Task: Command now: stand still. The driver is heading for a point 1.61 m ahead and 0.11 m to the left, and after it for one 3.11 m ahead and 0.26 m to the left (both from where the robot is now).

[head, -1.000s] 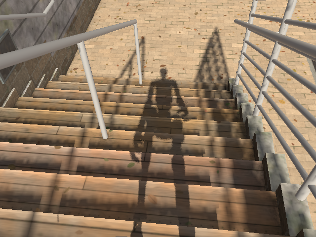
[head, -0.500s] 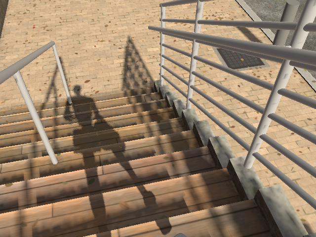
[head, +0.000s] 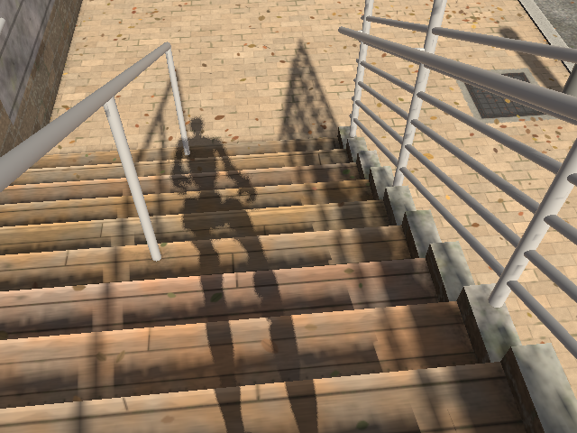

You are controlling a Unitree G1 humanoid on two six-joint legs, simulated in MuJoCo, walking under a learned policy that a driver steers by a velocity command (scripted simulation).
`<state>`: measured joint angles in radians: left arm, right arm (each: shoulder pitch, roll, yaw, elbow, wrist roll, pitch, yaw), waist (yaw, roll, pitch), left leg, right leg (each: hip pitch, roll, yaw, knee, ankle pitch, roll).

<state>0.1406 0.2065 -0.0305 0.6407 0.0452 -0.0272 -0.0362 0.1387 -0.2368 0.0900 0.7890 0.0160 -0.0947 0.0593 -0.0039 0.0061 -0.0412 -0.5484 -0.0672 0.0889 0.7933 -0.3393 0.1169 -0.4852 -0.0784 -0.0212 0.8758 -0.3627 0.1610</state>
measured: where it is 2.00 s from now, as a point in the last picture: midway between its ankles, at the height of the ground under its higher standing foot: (290, 381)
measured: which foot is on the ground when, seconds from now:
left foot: down 0.00-1.00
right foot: down 0.00-0.76, up 0.78-1.00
